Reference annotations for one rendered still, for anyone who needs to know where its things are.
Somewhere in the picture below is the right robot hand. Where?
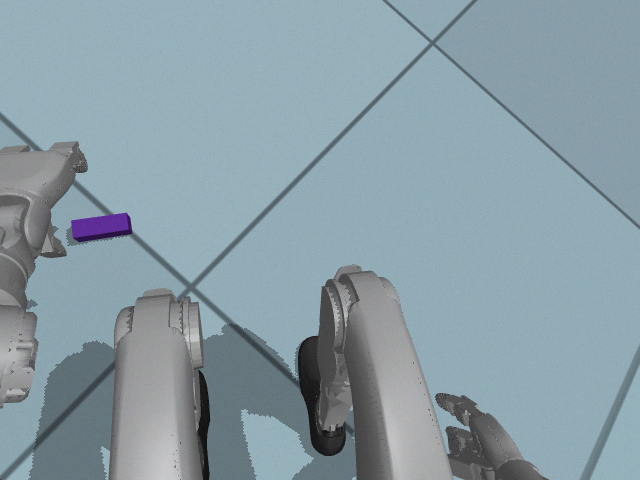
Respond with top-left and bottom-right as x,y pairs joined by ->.
435,393 -> 524,480

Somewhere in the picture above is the right robot foot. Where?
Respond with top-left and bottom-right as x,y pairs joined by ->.
298,336 -> 346,456

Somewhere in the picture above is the left robot hand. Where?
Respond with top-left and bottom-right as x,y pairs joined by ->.
0,141 -> 88,258

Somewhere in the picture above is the left robot arm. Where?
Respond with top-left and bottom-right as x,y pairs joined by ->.
0,189 -> 51,408

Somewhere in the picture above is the small box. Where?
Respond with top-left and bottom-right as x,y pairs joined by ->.
71,213 -> 132,242

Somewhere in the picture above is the right robot arm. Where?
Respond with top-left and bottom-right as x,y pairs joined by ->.
495,460 -> 549,480

